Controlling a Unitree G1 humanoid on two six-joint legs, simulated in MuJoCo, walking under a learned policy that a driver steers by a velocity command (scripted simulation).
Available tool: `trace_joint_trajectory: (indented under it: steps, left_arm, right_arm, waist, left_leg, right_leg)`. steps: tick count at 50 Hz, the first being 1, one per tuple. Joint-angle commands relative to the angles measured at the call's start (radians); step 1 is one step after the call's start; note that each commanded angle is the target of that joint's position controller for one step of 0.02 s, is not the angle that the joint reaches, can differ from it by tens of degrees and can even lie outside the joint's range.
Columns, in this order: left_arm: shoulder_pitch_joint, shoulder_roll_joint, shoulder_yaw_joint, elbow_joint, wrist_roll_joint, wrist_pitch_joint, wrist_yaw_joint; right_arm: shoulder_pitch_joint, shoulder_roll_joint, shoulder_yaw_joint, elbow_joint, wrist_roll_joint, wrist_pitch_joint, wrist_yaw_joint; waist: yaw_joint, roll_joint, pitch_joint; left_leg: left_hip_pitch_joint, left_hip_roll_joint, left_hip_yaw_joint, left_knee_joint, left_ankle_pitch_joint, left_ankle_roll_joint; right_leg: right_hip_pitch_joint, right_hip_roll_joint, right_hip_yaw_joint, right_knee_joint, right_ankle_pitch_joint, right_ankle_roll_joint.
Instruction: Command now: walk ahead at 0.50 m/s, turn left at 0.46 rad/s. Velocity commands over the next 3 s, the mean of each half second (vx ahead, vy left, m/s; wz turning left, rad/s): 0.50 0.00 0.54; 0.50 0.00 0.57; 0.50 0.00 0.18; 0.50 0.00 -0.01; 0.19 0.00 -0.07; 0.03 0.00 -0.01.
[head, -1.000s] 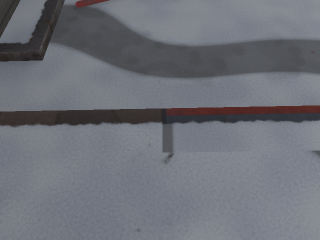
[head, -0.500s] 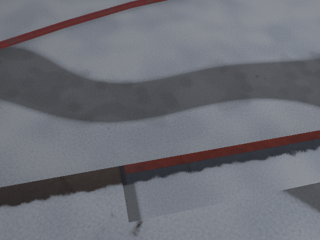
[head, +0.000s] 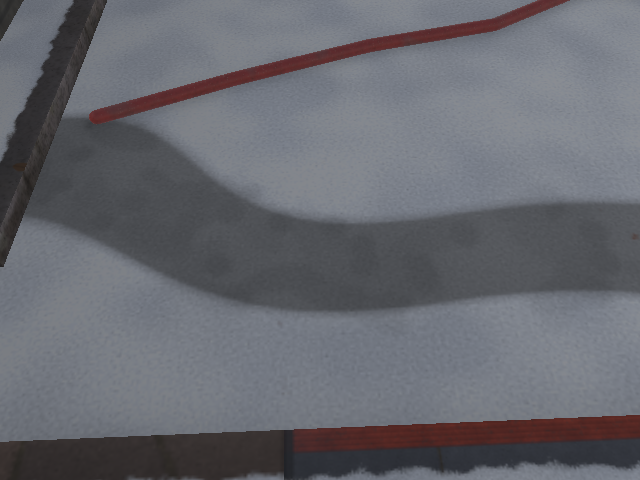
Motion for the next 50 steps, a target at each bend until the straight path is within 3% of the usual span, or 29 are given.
trace_joint_trajectory:
  steps: [1,6,11,13,15,16,17,18,19,20,21,23,27,29,30,31,34,37,38,39,40,41,42,43,44,46,47,49,50]
  left_arm:
    - [-0.049,0.125,0.035,-0.041,0.006,-0.031,0.008]
    - [-0.01,0.17,0.05,-0.004,-0.006,-0.014,0.021]
    - [0.043,0.214,0.069,0.032,-0.037,0.017,0.022]
    - [0.037,0.248,0.079,0.034,-0.05,0.03,0.024]
    - [0.023,0.229,0.068,0.033,-0.056,0.038,0.024]
    - [0.05,0.145,0.039,0.01,-0.008,0.029,0.022]
    - [0.09,0.077,0.01,-0.051,-0.005,0.001,0.012]
    - [-0.028,0.177,0.03,-0.06,-0.044,-0.027,0.004]
    - [-0.07,0.181,0.031,-0.076,-0.063,-0.04,0.002]
    - [-0.074,0.167,0.028,-0.068,-0.042,-0.045,0.013]
    - [-0.065,0.174,0.035,-0.059,-0.016,-0.041,0.021]
    - [-0.032,0.172,0.04,-0.051,-0.004,-0.018,0.022]
    - [-0.15,0.117,0.021,-0.09,0.002,0.006,0.027]
    - [-0.204,0.069,0.003,-0.108,0.017,-0.004,0.011]
    - [-0.203,0.082,0.007,-0.105,0.016,-0.009,0.004]
    - [-0.114,0.12,0.025,-0.06,0.008,-0.02,-0.009]
    - [-0.174,0.142,0.032,-0.089,0.004,-0.036,-0.02]
    - [-0.018,0.178,0.056,-0.061,-0.003,-0.053,-0.022]
    - [0.052,0.163,0.063,-0.059,-0.014,-0.048,-0.019]
    - [0.161,0.244,0.089,-0.051,0.002,-0.051,-0.017]
    - [0.156,0.238,0.074,-0.065,-0.017,-0.041,-0.021]
    - [0.147,0.257,0.072,-0.065,-0.016,-0.036,-0.029]
    - [0.132,0.23,0.073,-0.062,-0.038,-0.04,-0.033]
    - [0.081,0.177,0.056,-0.069,-0.045,-0.034,-0.031]
    - [0.029,0.142,0.039,-0.078,-0.041,-0.032,-0.026]
    - [-0.021,0.147,0.028,-0.066,-0.043,-0.031,-0.01]
    - [0.002,0.157,0.029,-0.041,-0.038,-0.029,-0.005]
    - [0.061,0.182,0.029,0.009,-0.021,-0.02,0.004]
    - [0.087,0.194,0.03,0.036,-0.015,-0.013,0.005]
  right_arm:
    - [0.014,-0.021,-0.01,-0.075,-0.006,0.013,0.002]
    - [-0.123,0.008,0.007,-0.123,-0.01,0.007,0.035]
    - [-0.229,-0.015,0.003,-0.188,-0.011,0.015,0.055]
    - [-0.178,-0.047,-0.016,-0.194,-0.017,0.022,0.057]
    - [0.108,-0.139,-0.074,-0.122,-0.009,0.031,0.04]
    - [0.216,-0.248,-0.102,-0.105,0.002,0.04,0.015]
    - [0.151,-0.296,-0.094,-0.144,0.001,0.019,0.026]
    - [0.151,-0.195,-0.068,-0.153,-0.001,0.003,0.04]
    - [0.132,-0.151,-0.055,-0.139,-0.008,-0.009,0.041]
    - [0.071,-0.125,-0.046,-0.144,-0.013,-0.014,0.039]
    - [0.009,-0.093,-0.036,-0.154,-0.021,-0.017,0.032]
    - [-0.026,-0.082,-0.03,-0.179,-0.036,-0.018,0.021]
    - [0.043,-0.113,-0.041,-0.156,-0.02,-0.022,-0.006]
    - [0.057,-0.123,-0.047,-0.149,-0.023,-0.009,-0.019]
    - [0.043,-0.126,-0.046,-0.156,-0.027,-0.007,-0.021]
    - [0.041,-0.142,-0.052,-0.17,-0.057,-0.012,-0.022]
    - [0.047,-0.091,-0.038,-0.194,-0.027,-0.009,-0.02]
    - [-0.071,-0.087,-0.034,-0.252,-0.029,0.007,-0.022]
    - [-0.085,-0.079,-0.026,-0.26,-0.01,0.01,-0.018]
    - [-0.021,-0.011,-0.009,-0.278,0.004,0.011,-0.021]
    - [0.138,0.07,0.013,-0.243,-0.012,0.01,-0.023]
    - [0.207,0.018,0.0,-0.249,0.019,-0.004,-0.023]
    - [0.083,-0.077,-0.022,-0.253,0.037,-0.004,-0.037]
    - [0.002,-0.12,-0.03,-0.265,0.025,0.014,-0.041]
    - [-0.023,-0.117,-0.03,-0.269,0.007,0.034,-0.035]
    - [-0.047,-0.078,-0.022,-0.303,0.008,0.057,-0.01]
    - [-0.086,-0.052,-0.01,-0.317,0.004,0.051,-0.001]
    - [-0.157,-0.005,0.011,-0.344,-0.012,0.029,0.019]
    - [-0.149,0.017,0.021,-0.339,-0.019,0.017,0.03]
  waist:
    - [-0.027,-0.124,0.011]
    - [0.019,-0.094,0.05]
    - [0.046,-0.097,0.083]
    - [0.005,-0.124,0.028]
    - [-0.149,-0.091,-0.127]
    - [-0.156,0.118,-0.198]
    - [-0.064,0.254,-0.354]
    - [-0.138,0.081,-0.318]
    - [-0.121,0.067,-0.186]
    - [-0.074,-0.026,-0.107]
    - [-0.036,-0.019,-0.075]
    - [0.002,0.005,-0.071]
    - [-0.025,-0.011,-0.029]
    - [-0.036,0.012,-0.052]
    - [-0.029,0.034,-0.056]
    - [-0.01,0.05,-0.134]
    - [-0.011,0.032,-0.061]
    - [0.09,0.091,-0.062]
    - [0.162,0.057,-0.051]
    - [0.168,-0.143,-0.15]
    - [0.066,-0.351,-0.166]
    - [-0.005,-0.385,-0.139]
    - [0.025,-0.214,-0.029]
    - [0.024,-0.095,0.039]
    - [0.004,-0.055,0.069]
    - [-0.03,-0.124,0.116]
    - [-0.018,-0.116,0.117]
    - [0.023,-0.113,0.08]
    - [0.024,-0.112,0.02]
  left_leg:
    - [-0.105,0.057,-0.062,-0.062,0.119,-0.012]
    - [-0.073,0.04,0.003,-0.334,0.331,0.014]
    - [-0.083,0.013,0.065,-0.456,0.204,0.062]
    - [0.04,-0.053,0.132,-0.469,0.104,0.099]
    - [0.464,-0.148,0.161,-0.54,0.153,0.164]
    - [0.723,0.057,-0.173,-0.571,0.216,0.243]
    - [0.935,0.248,-0.764,-0.788,-0.103,0.445]
    - [0.903,0.25,-0.745,-0.88,-0.178,0.391]
    - [0.797,0.221,-0.614,-0.868,-0.138,0.353]
    - [0.648,0.175,-0.496,-0.855,-0.017,0.316]
    - [0.534,0.132,-0.403,-0.852,0.094,0.296]
    - [0.434,0.095,-0.342,-0.876,0.24,0.294]
    - [0.362,0.052,-0.256,-0.883,0.333,0.277]
    - [0.311,0.004,-0.202,-0.837,0.401,0.246]
    - [0.249,-0.022,-0.174,-0.825,0.415,0.23]
    - [0.223,0.022,-0.198,-0.781,0.469,0.237]
    - [0.294,0.041,-0.301,-0.697,0.399,0.243]
    - [0.236,0.003,-0.344,-0.541,0.481,0.205]
    - [0.222,-0.071,-0.319,-0.397,0.495,0.171]
    - [0.089,-0.163,-0.289,-0.079,0.32,0.112]
    - [-0.101,-0.252,-0.251,0.208,-0.365,0.076]
    - [-0.267,-0.242,-0.219,0.36,-0.38,0.06]
    - [-0.353,-0.175,-0.17,0.467,-0.27,0.044]
    - [-0.364,-0.12,-0.153,0.456,-0.199,0.042]
    - [-0.285,-0.077,-0.156,0.406,-0.137,0.041]
    - [-0.229,-0.019,-0.15,0.252,-0.056,0.038]
    - [-0.214,-0.009,-0.138,0.13,-0.001,0.046]
    - [-0.198,-0.013,-0.098,-0.061,0.05,0.048]
    - [-0.162,-0.01,-0.072,-0.096,0.084,0.053]
  right_leg:
    - [0.047,-0.288,0.17,-0.238,0.179,-0.176]
    - [0.088,-0.27,0.013,-0.23,0.228,-0.144]
    - [0.236,-0.313,-0.045,-0.157,0.305,-0.11]
    - [0.266,-0.308,-0.079,-0.022,0.611,-0.085]
    - [0.129,-0.234,-0.139,0.371,0.713,-0.023]
    - [-0.154,-0.157,-0.137,0.731,0.13,0.033]
    - [-0.479,0.039,0.08,1.014,-0.431,0.074]
    - [-0.581,-0.015,0.207,1.039,-0.37,0.051]
    - [-0.624,-0.048,0.188,0.998,-0.299,0.027]
    - [-0.577,-0.093,0.188,0.917,-0.216,0.02]
    - [-0.505,-0.121,0.193,0.832,-0.159,0.024]
    - [-0.416,-0.131,0.196,0.764,-0.099,0.043]
    - [-0.425,-0.096,0.175,0.511,0.055,0.086]
    - [-0.324,-0.046,0.15,0.399,0.233,0.082]
    - [-0.249,-0.018,0.136,0.36,0.287,0.079]
    - [-0.136,-0.004,0.135,0.536,0.4,0.078]
    - [-0.257,-0.018,0.166,0.544,0.214,0.057]
    - [-0.032,0.021,0.132,0.417,0.069,0.039]
    - [0.045,0.052,0.081,0.205,-0.017,0.042]
    - [0.279,-0.13,0.326,0.197,0.038,-0.064]
    - [0.367,-0.321,0.582,0.159,0.307,-0.168]
    - [0.34,-0.467,0.865,0.023,0.404,-0.297]
    - [0.251,-0.474,0.891,-0.017,0.315,-0.327]
    - [0.16,-0.444,0.737,0.0,0.279,-0.306]
    - [0.032,-0.388,0.602,-0.019,0.211,-0.262]
    - [-0.066,-0.297,0.426,-0.089,0.037,-0.194]
    - [-0.066,-0.27,0.37,-0.111,0.042,-0.169]
    - [-0.008,-0.264,0.29,-0.111,0.202,-0.17]
    - [0.037,-0.269,0.256,-0.082,0.28,-0.176]
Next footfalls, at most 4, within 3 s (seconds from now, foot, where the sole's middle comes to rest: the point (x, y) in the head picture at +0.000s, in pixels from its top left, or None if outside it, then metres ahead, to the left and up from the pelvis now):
0.30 left None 0.30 0.17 -0.78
0.74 right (345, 462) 0.53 0.01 -0.78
1.16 left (169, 457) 0.54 0.38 -0.78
1.62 right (208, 332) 0.96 0.38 -0.96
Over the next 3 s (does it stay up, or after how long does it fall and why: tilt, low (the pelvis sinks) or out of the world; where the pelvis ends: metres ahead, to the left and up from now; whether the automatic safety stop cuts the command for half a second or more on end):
stays up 1.12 0.61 -0.18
